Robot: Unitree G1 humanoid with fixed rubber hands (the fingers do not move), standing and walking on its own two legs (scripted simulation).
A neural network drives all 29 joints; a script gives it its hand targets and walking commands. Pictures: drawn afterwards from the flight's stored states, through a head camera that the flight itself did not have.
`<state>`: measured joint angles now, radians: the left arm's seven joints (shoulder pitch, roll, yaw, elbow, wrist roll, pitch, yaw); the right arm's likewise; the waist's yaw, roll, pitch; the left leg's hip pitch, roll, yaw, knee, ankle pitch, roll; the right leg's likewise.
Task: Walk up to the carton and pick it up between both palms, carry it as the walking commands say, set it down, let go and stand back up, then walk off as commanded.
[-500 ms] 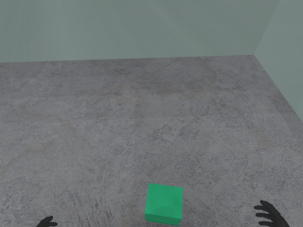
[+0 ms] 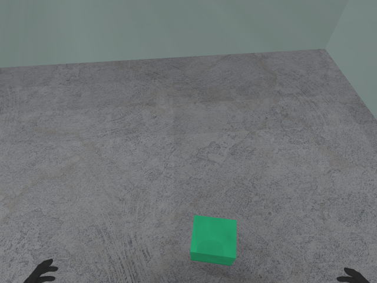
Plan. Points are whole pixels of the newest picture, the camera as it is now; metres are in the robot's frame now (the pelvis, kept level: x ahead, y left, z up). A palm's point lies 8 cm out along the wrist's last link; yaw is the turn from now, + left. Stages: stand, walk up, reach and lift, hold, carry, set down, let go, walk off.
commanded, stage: walk up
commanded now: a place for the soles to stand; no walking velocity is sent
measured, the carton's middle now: (212, 241) +0.36 -0.07 -0.67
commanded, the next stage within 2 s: reach and lift in 1.22 s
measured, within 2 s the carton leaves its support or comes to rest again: neither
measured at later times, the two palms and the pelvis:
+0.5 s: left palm out of the picture +0.10 +0.37 -0.09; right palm out of the picture +0.11 -0.26 -0.09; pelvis -0.01 +0.05 +0.00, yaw -2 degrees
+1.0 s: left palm out of the picture +0.11 +0.36 -0.09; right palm out of the picture +0.10 -0.27 -0.09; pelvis -0.01 +0.04 +0.01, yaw -5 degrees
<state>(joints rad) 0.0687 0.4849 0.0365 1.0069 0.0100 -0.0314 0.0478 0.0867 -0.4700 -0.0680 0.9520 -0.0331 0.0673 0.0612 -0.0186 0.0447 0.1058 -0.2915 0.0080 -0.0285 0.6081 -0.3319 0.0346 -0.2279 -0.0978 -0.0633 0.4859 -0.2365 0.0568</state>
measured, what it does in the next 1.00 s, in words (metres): steps on the spot: right foot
